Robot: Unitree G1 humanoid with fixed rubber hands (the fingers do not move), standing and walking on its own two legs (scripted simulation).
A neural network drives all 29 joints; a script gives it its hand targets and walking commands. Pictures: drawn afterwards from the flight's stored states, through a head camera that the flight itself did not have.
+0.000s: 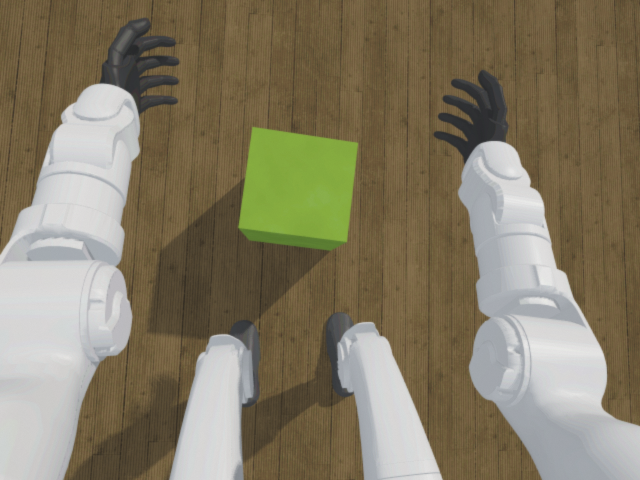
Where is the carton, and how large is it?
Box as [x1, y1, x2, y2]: [238, 127, 357, 250]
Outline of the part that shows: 252,127 238,226 241,231 250,240 329,250 345,242 348,228 357,143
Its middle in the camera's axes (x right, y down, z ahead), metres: -0.05 -0.11 +0.87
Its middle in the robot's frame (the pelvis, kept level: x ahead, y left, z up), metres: +0.52 -0.04 -0.52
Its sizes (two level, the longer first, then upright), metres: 0.210 0.200 0.250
